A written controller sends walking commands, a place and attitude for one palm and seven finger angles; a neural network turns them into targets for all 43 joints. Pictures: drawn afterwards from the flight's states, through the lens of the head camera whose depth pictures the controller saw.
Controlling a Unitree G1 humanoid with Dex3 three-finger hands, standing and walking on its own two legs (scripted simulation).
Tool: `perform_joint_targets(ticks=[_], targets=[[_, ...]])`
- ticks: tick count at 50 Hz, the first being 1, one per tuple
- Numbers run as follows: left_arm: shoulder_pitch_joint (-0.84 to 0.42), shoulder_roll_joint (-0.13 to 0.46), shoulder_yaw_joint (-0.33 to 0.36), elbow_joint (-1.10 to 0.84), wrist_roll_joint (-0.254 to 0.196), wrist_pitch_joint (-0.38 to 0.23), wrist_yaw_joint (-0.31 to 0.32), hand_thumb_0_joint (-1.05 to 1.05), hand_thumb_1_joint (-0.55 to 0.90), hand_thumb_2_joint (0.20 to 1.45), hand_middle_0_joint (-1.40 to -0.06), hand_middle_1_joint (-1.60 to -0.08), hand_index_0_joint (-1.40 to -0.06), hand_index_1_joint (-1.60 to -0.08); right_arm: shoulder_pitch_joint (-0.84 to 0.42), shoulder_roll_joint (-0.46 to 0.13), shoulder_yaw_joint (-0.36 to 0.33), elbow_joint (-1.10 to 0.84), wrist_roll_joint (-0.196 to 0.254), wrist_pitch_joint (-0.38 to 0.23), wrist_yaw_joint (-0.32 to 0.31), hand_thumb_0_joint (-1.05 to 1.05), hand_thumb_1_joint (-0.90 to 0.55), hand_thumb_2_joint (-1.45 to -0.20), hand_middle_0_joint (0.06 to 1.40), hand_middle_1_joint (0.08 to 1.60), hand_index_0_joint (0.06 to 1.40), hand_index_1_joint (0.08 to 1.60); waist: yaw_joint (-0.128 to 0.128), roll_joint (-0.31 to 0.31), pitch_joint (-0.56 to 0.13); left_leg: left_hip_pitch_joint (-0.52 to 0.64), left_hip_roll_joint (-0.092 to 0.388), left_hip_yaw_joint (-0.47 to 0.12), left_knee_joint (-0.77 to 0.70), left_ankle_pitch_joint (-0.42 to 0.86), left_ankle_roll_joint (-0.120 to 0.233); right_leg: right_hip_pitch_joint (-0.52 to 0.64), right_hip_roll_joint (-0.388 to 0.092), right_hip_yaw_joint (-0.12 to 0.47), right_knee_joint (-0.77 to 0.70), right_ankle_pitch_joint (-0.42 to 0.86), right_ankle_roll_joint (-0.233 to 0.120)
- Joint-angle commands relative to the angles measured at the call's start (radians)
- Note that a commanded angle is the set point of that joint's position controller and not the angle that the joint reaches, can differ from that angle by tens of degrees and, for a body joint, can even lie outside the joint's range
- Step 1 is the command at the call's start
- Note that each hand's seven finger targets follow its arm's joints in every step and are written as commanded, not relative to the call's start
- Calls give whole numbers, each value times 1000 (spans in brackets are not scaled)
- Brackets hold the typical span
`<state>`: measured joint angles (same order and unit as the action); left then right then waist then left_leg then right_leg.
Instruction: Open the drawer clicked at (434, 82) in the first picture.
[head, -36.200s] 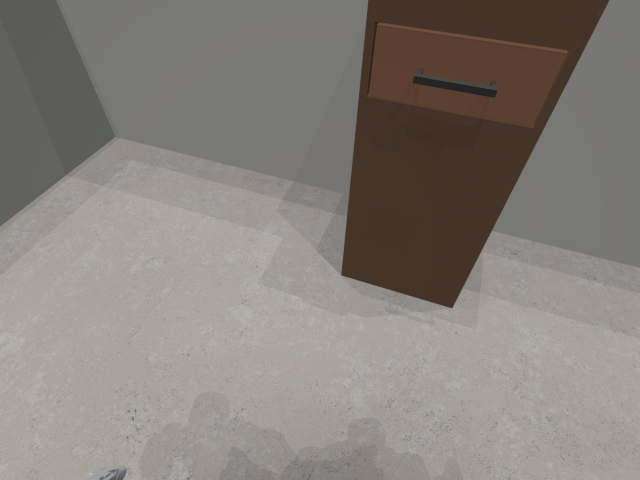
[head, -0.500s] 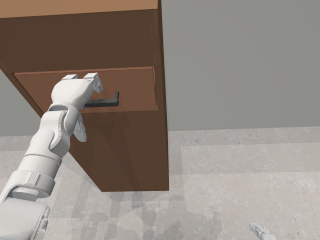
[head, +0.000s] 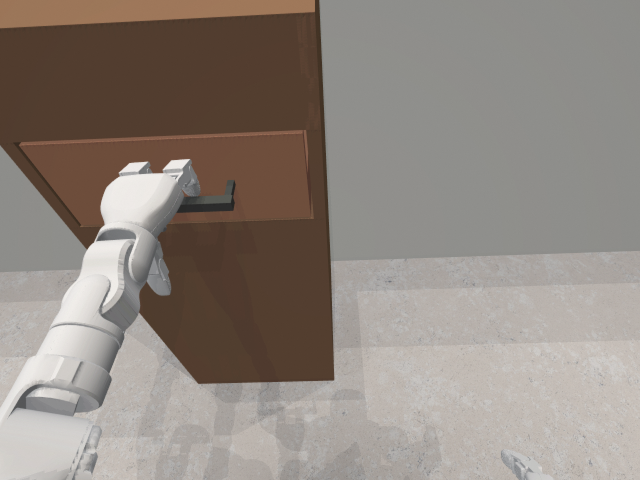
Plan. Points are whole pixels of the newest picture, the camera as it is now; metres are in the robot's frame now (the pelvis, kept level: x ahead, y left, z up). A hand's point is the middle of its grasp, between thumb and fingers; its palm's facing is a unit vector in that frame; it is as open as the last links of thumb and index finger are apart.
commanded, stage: lower the fingers behind the handle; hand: left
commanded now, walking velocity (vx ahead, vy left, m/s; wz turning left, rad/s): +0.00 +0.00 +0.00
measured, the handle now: (174, 196) +0.47 +0.25 +0.09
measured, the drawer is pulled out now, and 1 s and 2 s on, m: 0.00 0.00 0.02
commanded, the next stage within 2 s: close the thumb around the handle in 0.86 s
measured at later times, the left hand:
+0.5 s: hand (171, 237) +0.41 +0.24 +0.07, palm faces -0.02 -0.03 -1.00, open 14.1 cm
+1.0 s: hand (173, 243) +0.41 +0.24 +0.06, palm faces -0.01 -0.04 -1.00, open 14.0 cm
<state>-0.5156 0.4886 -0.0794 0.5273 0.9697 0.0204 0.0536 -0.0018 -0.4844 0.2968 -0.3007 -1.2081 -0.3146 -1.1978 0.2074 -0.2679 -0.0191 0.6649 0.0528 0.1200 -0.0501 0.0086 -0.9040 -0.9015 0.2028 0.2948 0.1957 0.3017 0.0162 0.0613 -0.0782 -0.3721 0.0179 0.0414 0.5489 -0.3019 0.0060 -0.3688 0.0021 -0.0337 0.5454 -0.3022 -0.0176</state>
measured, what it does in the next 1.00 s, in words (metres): stands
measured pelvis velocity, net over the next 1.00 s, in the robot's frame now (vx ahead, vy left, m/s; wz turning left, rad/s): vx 0.01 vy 0.01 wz -0.03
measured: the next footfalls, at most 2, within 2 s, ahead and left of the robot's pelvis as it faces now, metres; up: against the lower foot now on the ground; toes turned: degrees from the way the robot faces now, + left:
none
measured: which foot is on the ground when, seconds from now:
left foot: down 0.00-1.00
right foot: down 0.00-1.00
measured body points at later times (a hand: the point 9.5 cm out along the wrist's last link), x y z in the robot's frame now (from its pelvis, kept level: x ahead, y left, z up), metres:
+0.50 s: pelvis -0.01 +0.00 -0.01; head +0.04 -0.02 +0.44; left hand +0.40 +0.24 +0.12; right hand +0.09 -0.26 -0.14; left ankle -0.02 +0.12 -0.73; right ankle -0.02 -0.11 -0.73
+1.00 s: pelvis +0.01 +0.01 +0.00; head +0.05 -0.02 +0.44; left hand +0.40 +0.24 +0.12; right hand +0.13 -0.25 -0.13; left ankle -0.02 +0.12 -0.73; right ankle -0.02 -0.11 -0.73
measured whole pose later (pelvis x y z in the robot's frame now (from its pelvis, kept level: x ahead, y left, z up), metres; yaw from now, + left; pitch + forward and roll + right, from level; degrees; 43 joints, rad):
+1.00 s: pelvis +0.01 +0.01 +0.00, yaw -1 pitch +10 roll +0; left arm -0.40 0.46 -0.06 0.48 0.99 0.08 0.13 0.00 -0.48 0.30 -0.23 -1.14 -0.29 -1.17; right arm 0.23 -0.26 -0.04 0.64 0.04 0.10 -0.03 0.01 -0.90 -0.90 0.20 0.29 0.20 0.30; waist -0.01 0.06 -0.11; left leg -0.43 0.02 0.06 0.60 -0.34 0.01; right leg -0.43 0.01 -0.01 0.58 -0.32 -0.01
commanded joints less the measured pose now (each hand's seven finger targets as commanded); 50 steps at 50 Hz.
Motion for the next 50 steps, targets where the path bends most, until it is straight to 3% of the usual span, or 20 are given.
perform_joint_targets(ticks=[1,5,9,12,15,17,18,20,23,25,26,27,28,31,37,42,43,46,48,50], targets=[[-379,222,82,-129,5,10,32,0,-500,300,-300,-1200,-300,-1200,-39,-126,-39,-115,0,-35,-9,0,-900,-900,200,300,200,300,-20,-68,-270,113,-38,-2,-22,345,32,117,23,12,-36,352,-13],[-367,265,116,-52,15,16,30,0,-500,300,-300,-1200,-300,-1200,-24,-136,-38,-109,-3,-31,-13,0,-900,-900,200,300,200,300,-14,-86,-255,82,-39,2,-23,294,31,119,20,18,-42,312,-13],[-369,210,64,4,18,10,21,0,-500,300,-300,-1200,-300,-1200,-17,-130,-35,-118,0,-28,-12,0,-900,-900,200,300,200,300,-20,-79,-229,64,-39,4,-18,260,31,77,20,14,-36,278,-13],[-369,183,44,1,18,-6,20,0,-500,300,-300,-1200,-300,-1200,-1,-128,-40,-125,-4,-27,-8,0,-900,-900,200,300,200,300,-20,-59,-253,69,-38,4,-5,275,31,69,21,14,-25,289,-16],[-344,201,69,-3,21,-21,26,0,-500,300,-300,-1200,-300,-1200,12,-133,-46,-129,-9,-23,-5,0,-900,-900,200,300,200,300,-15,-82,-277,59,-38,2,5,289,32,83,22,17,-17,309,-17],[-333,205,77,10,20,-29,34,0,-500,300,-300,-1200,-300,-1200,14,-131,-46,-131,-7,-23,-6,0,-900,-900,200,300,200,300,-18,-93,-257,36,-39,4,9,272,34,73,23,19,-12,306,-14],[-344,192,68,-9,21,-37,40,0,-500,300,-300,-1200,-300,-1200,15,-129,-47,-132,-9,-25,-4,0,-900,-900,200,300,200,300,-18,-89,-270,38,-39,6,12,272,34,71,22,20,-11,306,-12],[-346,227,101,-28,31,-50,58,0,-500,300,-300,-1200,-300,-1200,24,-134,-53,-130,-11,-25,-4,0,-900,-900,200,300,200,300,-13,-70,-299,42,-39,3,19,298,34,81,25,22,0,322,-17],[-352,196,83,-36,36,-51,91,0,-500,300,-300,-1200,-300,-1200,35,-126,-58,-122,-12,-32,1,0,-900,-900,200,300,200,300,-22,-44,-295,49,-36,3,30,310,33,48,29,18,9,326,-18],[-341,264,145,-46,41,-47,111,0,-500,300,-300,-1200,-300,-1200,38,-133,-63,-117,-15,-32,0,0,-900,-900,200,300,200,300,-10,-53,-335,42,-37,2,30,320,33,86,31,24,13,335,-19],[-367,242,119,-48,43,-42,118,0,-500,300,-300,-1200,-300,-1200,36,-127,-61,-116,-11,-33,-1,0,-900,-900,200,300,200,300,-24,-37,-322,42,-38,3,31,307,34,67,30,24,14,328,-16],[-375,210,94,-60,39,-39,124,0,-500,300,-300,-1200,-300,-1200,37,-124,-63,-113,-11,-37,0,0,-900,-900,200,300,200,300,-27,-22,-323,55,-37,6,33,317,35,58,31,21,12,333,-16],[-366,248,131,-51,39,-33,130,0,-500,300,-300,-1200,-300,-1200,41,-127,-65,-106,-11,-38,-1,0,-900,-900,200,300,200,300,-22,-28,-328,57,-35,4,34,330,34,66,33,20,15,345,-18],[-380,259,138,-77,35,-27,138,0,-500,300,-300,-1200,-300,-1200,40,-127,-65,-106,-11,-43,-4,0,-900,-900,200,300,200,300,-23,-27,-355,64,-36,1,35,352,35,85,33,23,18,366,-16],[-312,197,102,-152,27,-3,140,0,-500,300,-300,-1200,-300,-1200,25,-124,-71,-114,-12,-47,4,0,-900,-900,200,300,200,300,-18,-6,-374,122,-30,-3,39,449,33,81,39,13,22,411,-18],[-228,197,116,-218,23,15,129,0,-500,300,-300,-1200,-300,-1200,3,-124,-70,-129,-13,-47,8,0,-900,-900,200,300,200,300,-3,-14,-374,137,-24,-10,36,517,30,98,41,11,24,436,-17],[-214,162,87,-233,21,18,125,0,-500,300,-300,-1200,-300,-1200,-2,-120,-68,-134,-14,-49,9,0,-900,-900,200,300,200,300,-4,-15,-374,145,-23,-9,38,533,31,94,40,9,23,440,-15],[-174,173,105,-301,22,24,124,0,-500,300,-300,-1200,-300,-1200,-11,-117,-71,-143,-17,-54,14,0,-900,-900,200,300,200,300,6,9,-403,179,-15,-15,46,613,29,103,40,10,29,461,-15],[-191,123,58,-326,18,32,119,0,-500,300,-300,-1200,-300,-1200,-17,-116,-67,-140,-16,-56,17,0,-900,-900,200,300,200,300,-10,9,-375,192,-10,-22,47,624,26,69,41,4,26,449,-13],[-170,153,83,-353,21,41,120,0,-388,348,-308,-1212,-308,-1212,-19,-119,-73,-142,-18,-55,17,0,-900,-900,200,300,200,300,-4,13,-395,210,-8,-28,51,663,22,85,44,5,29,454,-16]])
